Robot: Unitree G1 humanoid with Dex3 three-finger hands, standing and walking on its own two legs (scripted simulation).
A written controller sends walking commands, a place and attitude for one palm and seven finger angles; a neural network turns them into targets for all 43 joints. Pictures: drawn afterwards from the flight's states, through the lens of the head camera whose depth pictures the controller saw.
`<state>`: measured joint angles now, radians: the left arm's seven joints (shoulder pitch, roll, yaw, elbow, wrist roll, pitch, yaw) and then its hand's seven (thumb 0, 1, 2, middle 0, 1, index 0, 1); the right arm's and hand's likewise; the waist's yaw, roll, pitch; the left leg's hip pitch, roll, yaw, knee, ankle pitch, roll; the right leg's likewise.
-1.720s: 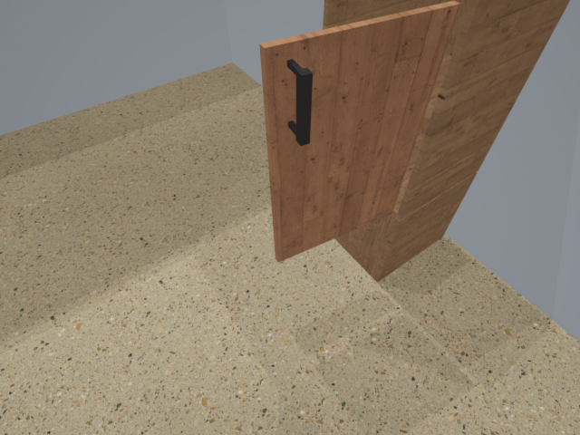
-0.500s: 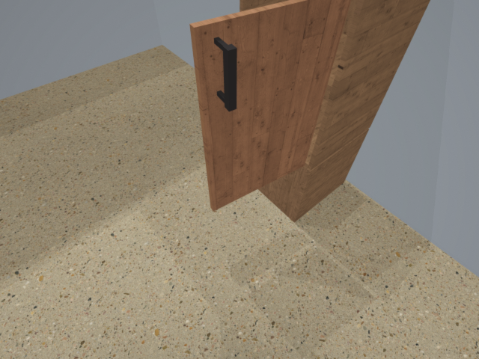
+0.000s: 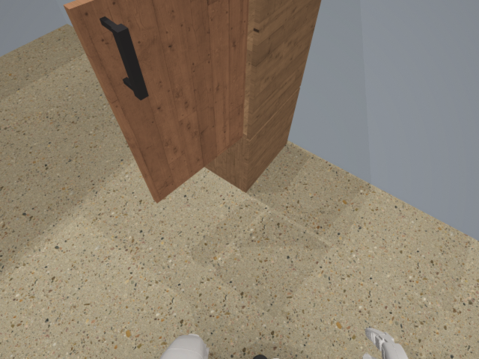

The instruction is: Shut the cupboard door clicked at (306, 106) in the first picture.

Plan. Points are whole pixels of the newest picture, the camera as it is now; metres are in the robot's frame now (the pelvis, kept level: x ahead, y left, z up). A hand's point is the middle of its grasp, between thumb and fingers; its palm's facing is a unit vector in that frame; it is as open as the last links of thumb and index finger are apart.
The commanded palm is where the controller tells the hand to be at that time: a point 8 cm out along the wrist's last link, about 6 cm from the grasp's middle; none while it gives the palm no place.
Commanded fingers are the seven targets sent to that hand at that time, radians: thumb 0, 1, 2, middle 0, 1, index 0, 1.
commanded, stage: walk to a spot facing it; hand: left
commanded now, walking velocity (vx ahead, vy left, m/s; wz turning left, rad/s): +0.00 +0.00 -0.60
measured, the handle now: (125, 60) +0.55 +0.26 +0.15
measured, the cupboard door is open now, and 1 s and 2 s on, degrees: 82 82 82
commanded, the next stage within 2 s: none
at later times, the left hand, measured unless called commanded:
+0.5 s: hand (157, 317) +0.19 +0.18 -0.17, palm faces -0.31 -0.91 -0.29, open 7.4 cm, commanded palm none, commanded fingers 0.00 0.90 0.90 -0.20 -0.30 -0.20 -0.30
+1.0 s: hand (190, 292) +0.24 +0.13 -0.17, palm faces -0.56 -0.80 -0.21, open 7.4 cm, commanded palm none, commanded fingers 0.00 0.90 0.90 -0.20 -0.30 -0.20 -0.30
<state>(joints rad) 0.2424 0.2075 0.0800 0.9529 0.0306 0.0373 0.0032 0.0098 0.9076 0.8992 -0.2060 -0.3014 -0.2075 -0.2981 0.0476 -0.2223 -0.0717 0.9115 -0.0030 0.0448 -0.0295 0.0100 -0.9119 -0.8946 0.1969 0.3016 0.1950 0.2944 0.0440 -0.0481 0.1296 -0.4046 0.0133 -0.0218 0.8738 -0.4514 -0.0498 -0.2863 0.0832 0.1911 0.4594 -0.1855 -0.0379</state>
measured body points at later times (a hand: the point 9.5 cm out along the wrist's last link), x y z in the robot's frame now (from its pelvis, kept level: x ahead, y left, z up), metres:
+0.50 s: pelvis +0.01 +0.01 -0.02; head +0.07 -0.02 +0.42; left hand +0.20 +0.23 -0.15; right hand -0.03 -0.26 -0.17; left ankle +0.00 +0.16 -0.70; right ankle -0.01 -0.10 -0.74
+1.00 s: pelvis +0.03 +0.01 +0.00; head +0.09 -0.01 +0.44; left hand +0.27 +0.17 -0.15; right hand -0.07 -0.22 -0.14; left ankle +0.11 +0.13 -0.74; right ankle -0.05 -0.08 -0.70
